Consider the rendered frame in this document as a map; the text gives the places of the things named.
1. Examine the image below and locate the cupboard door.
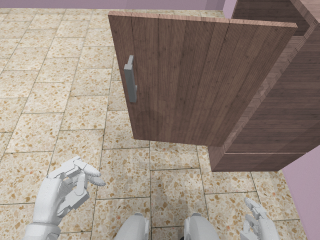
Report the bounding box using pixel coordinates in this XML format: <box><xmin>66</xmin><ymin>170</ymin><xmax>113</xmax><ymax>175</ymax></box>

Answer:
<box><xmin>108</xmin><ymin>11</ymin><xmax>298</xmax><ymax>147</ymax></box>

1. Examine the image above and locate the robot right shin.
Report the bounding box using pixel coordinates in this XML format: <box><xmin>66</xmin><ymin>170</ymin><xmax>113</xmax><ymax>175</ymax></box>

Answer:
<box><xmin>191</xmin><ymin>212</ymin><xmax>201</xmax><ymax>217</ymax></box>

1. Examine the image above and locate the right robot hand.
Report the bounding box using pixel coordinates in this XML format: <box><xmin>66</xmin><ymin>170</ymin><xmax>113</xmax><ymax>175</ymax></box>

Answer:
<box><xmin>240</xmin><ymin>197</ymin><xmax>281</xmax><ymax>240</ymax></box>

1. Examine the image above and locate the handle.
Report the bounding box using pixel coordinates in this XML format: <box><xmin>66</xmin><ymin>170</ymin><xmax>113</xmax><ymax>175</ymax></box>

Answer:
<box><xmin>124</xmin><ymin>55</ymin><xmax>138</xmax><ymax>103</ymax></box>

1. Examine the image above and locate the left robot hand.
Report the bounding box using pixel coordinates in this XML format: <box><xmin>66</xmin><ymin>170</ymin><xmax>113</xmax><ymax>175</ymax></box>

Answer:
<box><xmin>32</xmin><ymin>156</ymin><xmax>106</xmax><ymax>226</ymax></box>

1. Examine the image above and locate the left robot thigh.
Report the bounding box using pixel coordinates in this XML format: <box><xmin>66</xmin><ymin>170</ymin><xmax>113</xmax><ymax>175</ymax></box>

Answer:
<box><xmin>114</xmin><ymin>215</ymin><xmax>150</xmax><ymax>240</ymax></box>

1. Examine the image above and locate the left robot forearm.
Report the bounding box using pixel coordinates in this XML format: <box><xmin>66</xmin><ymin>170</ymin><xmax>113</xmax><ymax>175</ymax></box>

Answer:
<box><xmin>21</xmin><ymin>222</ymin><xmax>61</xmax><ymax>240</ymax></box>

